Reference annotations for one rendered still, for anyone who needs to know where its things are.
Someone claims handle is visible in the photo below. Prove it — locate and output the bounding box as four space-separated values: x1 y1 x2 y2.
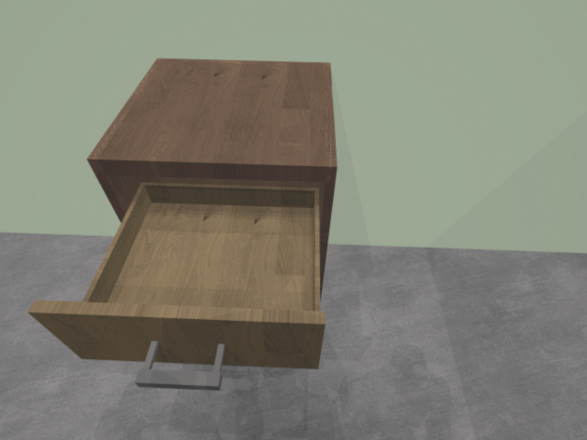
135 341 225 391

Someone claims cabinet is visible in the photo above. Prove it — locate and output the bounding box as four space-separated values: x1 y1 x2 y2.
87 59 338 302

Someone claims drawer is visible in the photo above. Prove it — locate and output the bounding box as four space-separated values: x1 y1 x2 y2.
28 182 326 369

